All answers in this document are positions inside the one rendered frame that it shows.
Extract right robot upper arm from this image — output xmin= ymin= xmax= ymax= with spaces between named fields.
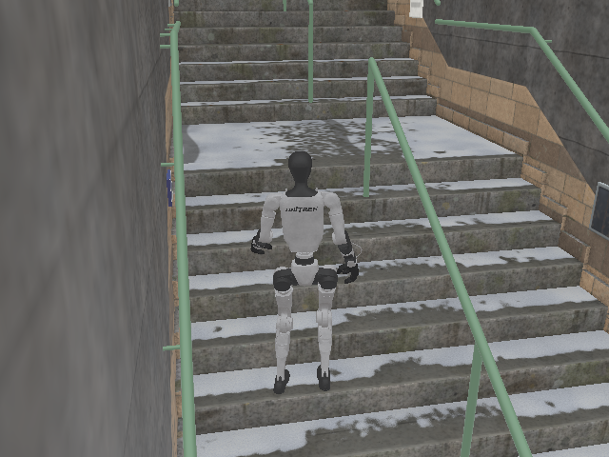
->
xmin=321 ymin=191 xmax=347 ymax=245

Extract robot right forearm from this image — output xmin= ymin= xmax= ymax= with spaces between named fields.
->
xmin=338 ymin=230 xmax=357 ymax=268

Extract robot left hand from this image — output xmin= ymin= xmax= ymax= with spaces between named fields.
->
xmin=251 ymin=236 xmax=272 ymax=254

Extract robot right hand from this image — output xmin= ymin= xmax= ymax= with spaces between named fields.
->
xmin=337 ymin=264 xmax=359 ymax=284

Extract right robot shin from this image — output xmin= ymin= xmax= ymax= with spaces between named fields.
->
xmin=318 ymin=310 xmax=332 ymax=377

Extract humanoid robot head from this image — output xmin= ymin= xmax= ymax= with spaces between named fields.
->
xmin=285 ymin=151 xmax=318 ymax=197

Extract robot left forearm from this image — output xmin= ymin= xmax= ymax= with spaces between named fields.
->
xmin=252 ymin=229 xmax=267 ymax=249

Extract left robot upper arm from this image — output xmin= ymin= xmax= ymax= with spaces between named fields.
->
xmin=258 ymin=192 xmax=282 ymax=243

